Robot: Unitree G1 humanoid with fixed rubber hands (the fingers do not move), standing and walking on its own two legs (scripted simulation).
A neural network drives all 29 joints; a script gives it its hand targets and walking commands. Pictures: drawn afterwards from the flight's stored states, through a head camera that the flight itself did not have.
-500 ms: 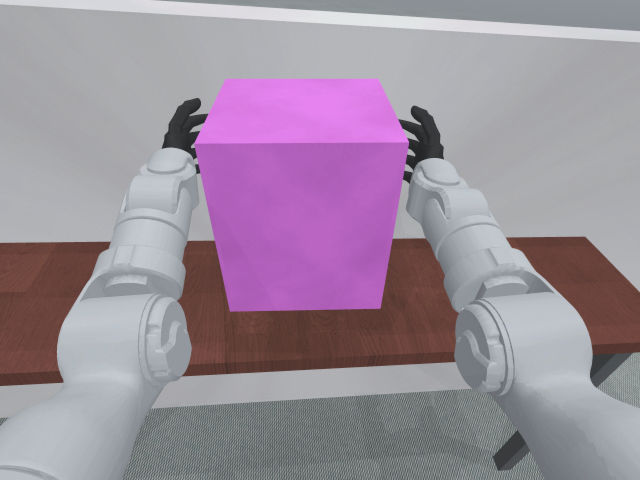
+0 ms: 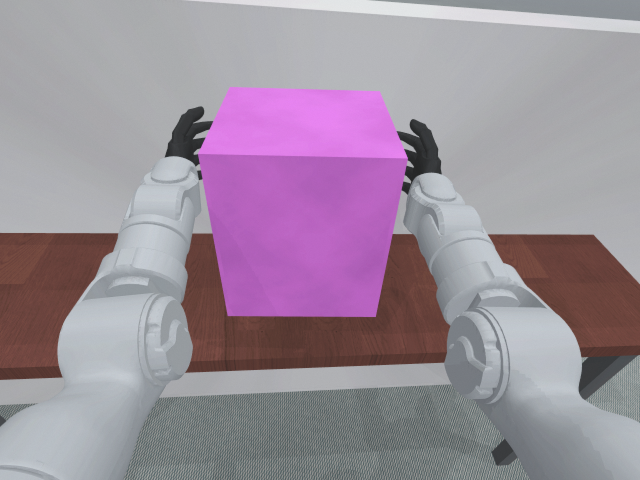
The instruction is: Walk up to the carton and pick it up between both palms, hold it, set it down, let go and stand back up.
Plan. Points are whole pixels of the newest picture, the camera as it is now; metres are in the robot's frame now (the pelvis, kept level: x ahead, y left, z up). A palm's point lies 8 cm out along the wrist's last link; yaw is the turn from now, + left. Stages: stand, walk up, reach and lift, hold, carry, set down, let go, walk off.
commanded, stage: set down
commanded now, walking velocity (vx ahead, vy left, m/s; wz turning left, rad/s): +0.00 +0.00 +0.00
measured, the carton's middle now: (303, 203) +0.45 +0.04 +0.15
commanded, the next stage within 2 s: none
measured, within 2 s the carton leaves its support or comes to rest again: rests again in 1.94 s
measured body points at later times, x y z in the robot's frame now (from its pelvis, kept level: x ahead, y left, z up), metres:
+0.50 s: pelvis +0.00 +0.00 +0.00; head -0.01 +0.04 +0.45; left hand +0.45 +0.20 +0.18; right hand +0.44 -0.11 +0.18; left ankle +0.01 +0.12 -0.75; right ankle -0.03 -0.10 -0.75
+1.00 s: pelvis +0.01 +0.01 +0.00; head +0.02 +0.04 +0.45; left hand +0.46 +0.20 +0.15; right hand +0.45 -0.10 +0.15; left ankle +0.01 +0.12 -0.75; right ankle -0.03 -0.10 -0.75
